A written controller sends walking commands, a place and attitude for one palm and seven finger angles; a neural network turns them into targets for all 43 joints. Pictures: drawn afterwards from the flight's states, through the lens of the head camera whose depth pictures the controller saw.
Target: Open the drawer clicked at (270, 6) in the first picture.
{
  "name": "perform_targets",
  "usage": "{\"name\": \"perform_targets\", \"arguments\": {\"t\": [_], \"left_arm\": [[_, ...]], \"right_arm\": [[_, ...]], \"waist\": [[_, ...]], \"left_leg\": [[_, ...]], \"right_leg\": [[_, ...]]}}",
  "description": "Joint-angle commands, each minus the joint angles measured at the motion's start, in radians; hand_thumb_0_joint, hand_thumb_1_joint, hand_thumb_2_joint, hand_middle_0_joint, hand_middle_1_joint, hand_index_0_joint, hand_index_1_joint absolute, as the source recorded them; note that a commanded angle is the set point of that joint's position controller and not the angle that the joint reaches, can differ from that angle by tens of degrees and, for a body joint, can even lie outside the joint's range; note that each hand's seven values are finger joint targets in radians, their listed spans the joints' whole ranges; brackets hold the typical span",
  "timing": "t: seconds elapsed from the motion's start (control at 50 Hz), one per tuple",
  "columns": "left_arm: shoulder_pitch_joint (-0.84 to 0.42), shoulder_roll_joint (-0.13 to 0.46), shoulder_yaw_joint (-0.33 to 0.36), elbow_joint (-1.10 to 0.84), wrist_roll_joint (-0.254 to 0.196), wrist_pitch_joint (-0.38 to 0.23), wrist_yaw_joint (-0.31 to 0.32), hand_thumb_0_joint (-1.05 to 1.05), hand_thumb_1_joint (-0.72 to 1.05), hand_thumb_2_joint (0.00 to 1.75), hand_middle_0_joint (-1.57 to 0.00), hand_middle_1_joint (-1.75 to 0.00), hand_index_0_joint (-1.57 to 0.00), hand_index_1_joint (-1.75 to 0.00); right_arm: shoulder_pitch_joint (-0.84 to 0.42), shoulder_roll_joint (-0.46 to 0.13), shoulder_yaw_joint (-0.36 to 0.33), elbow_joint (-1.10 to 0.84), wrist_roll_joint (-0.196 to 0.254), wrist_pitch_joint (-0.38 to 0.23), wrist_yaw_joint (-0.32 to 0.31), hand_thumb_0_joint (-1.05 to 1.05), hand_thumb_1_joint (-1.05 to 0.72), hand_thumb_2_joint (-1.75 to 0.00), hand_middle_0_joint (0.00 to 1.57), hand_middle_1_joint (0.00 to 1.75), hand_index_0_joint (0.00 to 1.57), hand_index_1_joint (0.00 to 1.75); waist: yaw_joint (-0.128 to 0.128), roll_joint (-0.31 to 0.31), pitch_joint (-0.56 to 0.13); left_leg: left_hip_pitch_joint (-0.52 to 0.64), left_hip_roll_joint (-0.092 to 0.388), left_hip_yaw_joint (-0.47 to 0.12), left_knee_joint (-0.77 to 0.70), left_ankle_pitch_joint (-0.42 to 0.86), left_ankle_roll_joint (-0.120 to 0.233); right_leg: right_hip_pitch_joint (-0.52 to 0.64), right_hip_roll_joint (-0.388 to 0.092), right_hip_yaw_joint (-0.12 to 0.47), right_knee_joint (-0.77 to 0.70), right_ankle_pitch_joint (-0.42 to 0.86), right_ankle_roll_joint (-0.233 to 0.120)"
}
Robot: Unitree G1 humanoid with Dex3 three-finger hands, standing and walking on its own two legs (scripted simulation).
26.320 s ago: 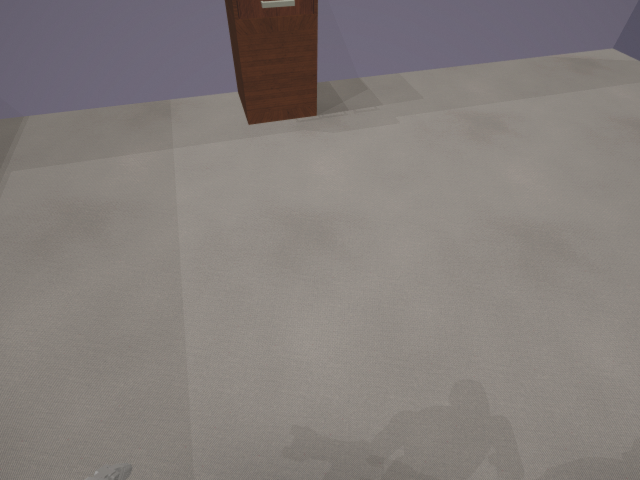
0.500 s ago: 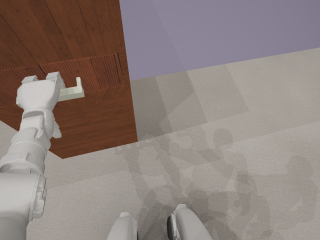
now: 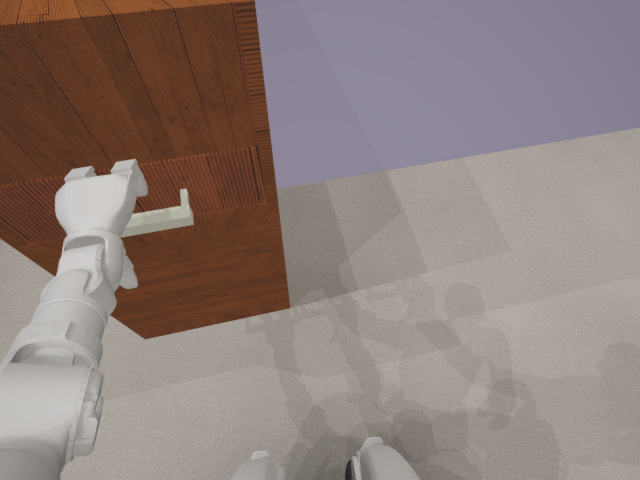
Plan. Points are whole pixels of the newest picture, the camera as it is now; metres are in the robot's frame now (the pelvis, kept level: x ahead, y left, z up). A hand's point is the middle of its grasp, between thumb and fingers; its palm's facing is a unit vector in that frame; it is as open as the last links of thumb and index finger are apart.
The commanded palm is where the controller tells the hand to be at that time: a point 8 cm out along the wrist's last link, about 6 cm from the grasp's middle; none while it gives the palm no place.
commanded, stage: lift the hand off the handle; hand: left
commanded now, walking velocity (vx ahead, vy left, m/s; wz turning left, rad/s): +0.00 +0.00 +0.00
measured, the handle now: (135, 213) +0.50 +0.26 -0.05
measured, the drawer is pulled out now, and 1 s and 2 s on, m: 0.00 0.00 0.00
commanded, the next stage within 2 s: draw the hand back to the body in 1.18 s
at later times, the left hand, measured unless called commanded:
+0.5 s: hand (106, 215) +0.45 +0.26 +0.02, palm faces -0.08 -0.02 -1.00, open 13.3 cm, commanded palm +0.46 +0.25 +0.10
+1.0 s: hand (91, 193) +0.46 +0.26 +0.06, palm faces -0.04 -0.01 -1.00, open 13.2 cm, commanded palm +0.45 +0.26 +0.14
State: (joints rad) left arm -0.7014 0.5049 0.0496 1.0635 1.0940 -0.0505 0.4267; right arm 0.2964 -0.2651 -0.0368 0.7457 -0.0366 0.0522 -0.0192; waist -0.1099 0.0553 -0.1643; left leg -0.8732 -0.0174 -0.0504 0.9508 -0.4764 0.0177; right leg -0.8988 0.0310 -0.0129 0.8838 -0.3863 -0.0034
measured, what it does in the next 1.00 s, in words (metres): stands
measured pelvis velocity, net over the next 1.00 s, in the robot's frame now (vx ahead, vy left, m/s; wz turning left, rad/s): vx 0.00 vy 0.00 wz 0.01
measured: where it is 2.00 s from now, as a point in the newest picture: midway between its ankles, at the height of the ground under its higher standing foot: outside the picture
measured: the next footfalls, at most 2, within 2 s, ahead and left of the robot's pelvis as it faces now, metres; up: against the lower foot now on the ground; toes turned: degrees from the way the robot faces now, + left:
none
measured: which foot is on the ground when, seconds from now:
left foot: down 0.00-1.00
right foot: down 0.00-1.00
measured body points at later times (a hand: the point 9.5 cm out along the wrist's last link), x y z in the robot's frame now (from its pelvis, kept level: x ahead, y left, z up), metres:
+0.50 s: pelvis -0.01 +0.00 +0.01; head +0.10 +0.00 +0.45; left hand +0.45 +0.26 +0.07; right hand +0.00 -0.28 -0.11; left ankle -0.03 +0.11 -0.68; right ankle +0.01 -0.12 -0.68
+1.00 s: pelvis +0.00 +0.00 +0.03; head +0.08 -0.01 +0.47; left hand +0.45 +0.26 +0.12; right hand +0.04 -0.27 -0.11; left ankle -0.03 +0.11 -0.68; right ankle +0.01 -0.12 -0.68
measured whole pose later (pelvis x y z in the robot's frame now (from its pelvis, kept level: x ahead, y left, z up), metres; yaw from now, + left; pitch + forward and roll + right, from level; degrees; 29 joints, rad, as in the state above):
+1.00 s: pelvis +0.00 +0.00 +0.03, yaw +1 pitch +17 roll -1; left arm -0.73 0.51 0.01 1.04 1.07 -0.04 0.33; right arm 0.32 -0.26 -0.04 0.74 -0.01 0.05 -0.04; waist -0.09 0.06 -0.13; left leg -0.65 -0.03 -0.05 0.77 -0.40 0.02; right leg -0.68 0.02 0.00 0.71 -0.32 0.00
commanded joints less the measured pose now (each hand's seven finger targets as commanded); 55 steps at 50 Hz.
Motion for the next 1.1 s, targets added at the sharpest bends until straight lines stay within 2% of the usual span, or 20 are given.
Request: {"name": "perform_targets", "arguments": {"t": [0.0, 0.08, 0.12, 0.14, 0.22, 0.24, 0.32, 0.48, 0.5, 0.56, 0.6, 0.64, 0.66, 0.7, 0.74, 0.82, 0.84, 0.94, 0.98, 1.08], "left_arm": [[-0.548, 0.336, 0.074, -0.301, -0.014, 0.006, 0.084, 0.0, -0.5, 0.3, -0.3, -1.2, -0.3, -1.2], [-0.527, 0.333, 0.068, -0.253, -0.016, 0.021, 0.066, 0.0, -0.5, 0.3, -0.3, -1.2, -0.3, -1.2], [-0.57, 0.287, 0.023, -0.25, -0.019, 0.025, 0.057, 0.0, -0.5, 0.3, -0.3, -1.2, -0.3, -1.2], [-0.56, 0.304, 0.031, -0.223, -0.015, 0.03, 0.052, 0.0, -0.5, 0.3, -0.3, -1.2, -0.3, -1.2], [-0.599, 0.343, 0.046, -0.232, -0.018, 0.014, 0.035, 0.0, -0.5, 0.3, -0.3, -1.2, -0.3, -1.2], [-0.607, 0.327, 0.031, -0.235, -0.018, 0.009, 0.031, 0.0, -0.5, 0.3, -0.3, -1.2, -0.3, -1.2], [-0.625, 0.399, 0.074, -0.258, -0.014, -0.017, 0.029, 0.0, -0.5, 0.3, -0.3, -1.2, -0.3, -1.2], [-0.684, 0.38, 0.064, -0.343, -0.007, -0.037, 0.057, 0.0, -0.5, 0.3, -0.3, -1.2, -0.3, -1.2], [-0.68, 0.363, 0.055, -0.336, -0.014, -0.031, 0.057, 0.0, -0.5, 0.3, -0.3, -1.2, -0.3, -1.2], [-0.69, 0.407, 0.082, -0.328, -0.024, -0.016, 0.055, 0.0, -0.5, 0.3, -0.3, -1.2, -0.3, -1.2], [-0.689, 0.391, 0.066, -0.324, -0.02, -0.004, 0.053, 0.0, -0.5, 0.3, -0.3, -1.2, -0.3, -1.2], [-0.671, 0.418, 0.089, -0.327, -0.025, -0.002, 0.047, 0.0, -0.5, 0.3, -0.3, -1.2, -0.3, -1.2], [-0.688, 0.42, 0.086, -0.331, -0.026, -0.002, 0.042, 0.0, -0.5, 0.3, -0.3, -1.2, -0.3, -1.2], [-0.694, 0.385, 0.055, -0.334, -0.027, 0.001, 0.036, 0.0, -0.5, 0.3, -0.3, -1.2, -0.3, -1.2], [-0.697, 0.396, 0.059, -0.337, -0.021, 0.001, 0.031, 0.0, -0.5, 0.3, -0.3, -1.2, -0.3, -1.2], [-0.691, 0.407, 0.078, -0.392, -0.02, -0.011, 0.023, 0.0, -0.5, 0.3, -0.3, -1.2, -0.3, -1.2], [-0.689, 0.37, 0.054, -0.397, -0.026, -0.012, 0.019, 0.0, -0.5, 0.3, -0.3, -1.2, -0.3, -1.2], [-0.652, 0.352, 0.047, -0.341, -0.029, 0.009, 0.002, 0.0, -0.5, 0.3, -0.3, -1.2, -0.3, -1.2], [-0.659, 0.389, 0.067, -0.335, -0.029, 0.012, -0.008, 0.0, -0.5, 0.3, -0.3, -1.2, -0.3, -1.2], [-0.661, 0.359, 0.042, -0.348, -0.031, 0.002, -0.031, 0.0, -0.5, 0.3, -0.3, -1.2, -0.3, -1.2]], "right_arm": [[0.164, -0.166, -0.058, -0.037, 0.001, -0.001, -0.006, 0.0, -0.9, -0.9, 0.2, 0.3, 0.2, 0.3], [0.156, -0.166, -0.057, -0.039, 0.009, 0.005, -0.006, 0.0, -0.9, -0.9, 0.2, 0.3, 0.2, 0.3], [0.16, -0.164, -0.059, -0.042, 0.013, 0.001, -0.007, 0.0, -0.9, -0.9, 0.2, 0.3, 0.2, 0.3], [0.161, -0.168, -0.057, -0.038, 0.014, 0.001, -0.007, 0.0, -0.9, -0.9, 0.2, 0.3, 0.2, 0.3], [0.164, -0.168, -0.052, -0.046, 0.018, -0.001, -0.016, 0.0, -0.9, -0.9, 0.2, 0.3, 0.2, 0.3], [0.166, -0.168, -0.054, -0.049, 0.018, -0.004, -0.018, 0.0, -0.9, -0.9, 0.2, 0.3, 0.2, 0.3], [0.165, -0.172, -0.05, -0.05, 0.019, -0.006, -0.025, 0.0, -0.9, -0.9, 0.2, 0.3, 0.2, 0.3], [0.17, -0.168, -0.059, -0.049, 0.016, -0.018, -0.027, 0.0, -0.9, -0.9, 0.2, 0.3, 0.2, 0.3], [0.168, -0.168, -0.06, -0.047, 0.016, -0.019, -0.025, 0.0, -0.9, -0.9, 0.2, 0.3, 0.2, 0.3], [0.168, -0.174, -0.055, -0.044, 0.015, -0.017, -0.028, 0.0, -0.9, -0.9, 0.2, 0.3, 0.2, 0.3], [0.163, -0.169, -0.053, -0.043, 0.02, -0.017, -0.028, 0.0, -0.9, -0.9, 0.2, 0.3, 0.2, 0.3], [0.153, -0.17, -0.052, -0.045, 0.021, -0.016, -0.029, 0.0, -0.9, -0.9, 0.2, 0.3, 0.2, 0.3], [0.152, -0.173, -0.05, -0.047, 0.021, -0.014, -0.032, 0.0, -0.9, -0.9, 0.2, 0.3, 0.2, 0.3], [0.149, -0.166, -0.051, -0.052, 0.026, -0.018, -0.033, 0.0, -0.9, -0.9, 0.2, 0.3, 0.2, 0.3], [0.147, -0.167, -0.048, -0.054, 0.027, -0.021, -0.034, 0.0, -0.9, -0.9, 0.2, 0.3, 0.2, 0.3], [0.144, -0.161, -0.052, -0.063, 0.025, -0.023, -0.038, 0.0, -0.9, -0.9, 0.2, 0.3, 0.2, 0.3], [0.143, -0.159, -0.055, -0.066, 0.025, -0.024, -0.037, 0.0, -0.9, -0.9, 0.2, 0.3, 0.2, 0.3], [0.136, -0.158, -0.054, -0.061, 0.029, -0.021, -0.033, 0.0, -0.9, -0.9, 0.2, 0.3, 0.2, 0.3], [0.134, -0.158, -0.051, -0.061, 0.034, -0.016, -0.035, 0.0, -0.9, -0.9, 0.2, 0.3, 0.2, 0.3], [0.126, -0.151, -0.053, -0.069, 0.038, -0.018, -0.036, 0.0, -0.9, -0.9, 0.2, 0.3, 0.2, 0.3]], "waist": [[-0.018, 0.121, -0.512], [-0.014, 0.081, -0.466], [-0.035, 0.073, -0.425], [-0.028, 0.067, -0.404], [-0.03, 0.049, -0.416], [-0.036, 0.059, -0.415], [-0.025, 0.07, -0.436], [-0.03, 0.151, -0.502], [-0.035, 0.148, -0.483], [-0.029, 0.115, -0.496], [-0.03, 0.126, -0.469], [-0.018, 0.121, -0.467], [-0.025, 0.121, -0.468], [-0.029, 0.128, -0.436], [-0.025, 0.121, -0.431], [-0.008, 0.144, -0.492], [-0.015, 0.143, -0.482], [-0.013, 0.082, -0.4], [-0.006, 0.061, -0.414], [-0.003, 0.069, -0.393]], "left_leg": [[0.373, -0.002, 0.025, -0.092, 0.576, 0.003], [0.343, -0.007, 0.032, -0.125, 0.503, 0.01], [0.346, -0.006, 0.03, -0.141, 0.467, 0.013], [0.334, -0.007, 0.029, -0.15, 0.439, 0.013], [0.331, -0.011, 0.031, -0.166, 0.411, 0.02], [0.336, -0.012, 0.031, -0.169, 0.405, 0.02], [0.324, -0.015, 0.033, -0.172, 0.396, 0.022], [0.437, -0.009, 0.021, -0.174, 0.49, 0.004], [0.439, -0.008, 0.023, -0.175, 0.488, 0.004], [0.42, -0.013, 0.025, -0.183, 0.483, 0.008], [0.421, -0.013, 0.028, -0.196, 0.479, 0.008], [0.425, -0.014, 0.032, -0.203, 0.475, 0.01], [0.431, -0.012, 0.028, -0.205, 0.487, 0.008], [0.435, -0.013, 0.029, -0.219, 0.468, 0.008], [0.442, -0.012, 0.028, -0.228, 0.464, 0.009], [0.511, -0.009, 0.025, -0.227, 0.566, 0.0], [0.519, -0.008, 0.026, -0.228, 0.569, -0.001], [0.477, -0.011, 0.032, -0.257, 0.514, 0.008], [0.465, -0.014, 0.036, -0.268, 0.506, 0.012], [0.487, -0.013, 0.038, -0.287, 0.522, 0.012]], "right_leg": [[0.282, 0.024, -0.024, -0.077, 0.408, -0.024], [0.316, 0.021, -0.016, -0.107, 0.379, -0.023], [0.299, 0.021, -0.019, -0.128, 0.344, -0.022], [0.299, 0.021, -0.019, -0.132, 0.318, -0.024], [0.333, 0.019, -0.008, -0.148, 0.312, -0.022], [0.327, 0.018, -0.01, -0.15, 0.305, -0.023], [0.354, 0.015, 0.002, -0.152, 0.312, -0.021], [0.317, 0.023, -0.016, -0.149, 0.327, -0.027], [0.314, 0.024, -0.018, -0.155, 0.325, -0.027], [0.363, 0.022, -0.011, -0.161, 0.347, -0.026], [0.367, 0.021, -0.014, -0.17, 0.347, -0.025], [0.386, 0.02, -0.01, -0.179, 0.347, -0.025], [0.388, 0.021, -0.01, -0.18, 0.355, -0.027], [0.38, 0.02, -0.013, -0.192, 0.336, -0.025], [0.385, 0.02, -0.013, -0.197, 0.328, -0.026], [0.412, 0.02, -0.015, -0.194, 0.387, -0.027], [0.407, 0.021, -0.019, -0.199, 0.385, -0.027], [0.434, 0.019, -0.016, -0.225, 0.369, -0.025], [0.475, 0.014, -0.006, -0.232, 0.386, -0.023], [0.489, 0.014, -0.006, -0.247, 0.399, -0.024]]}}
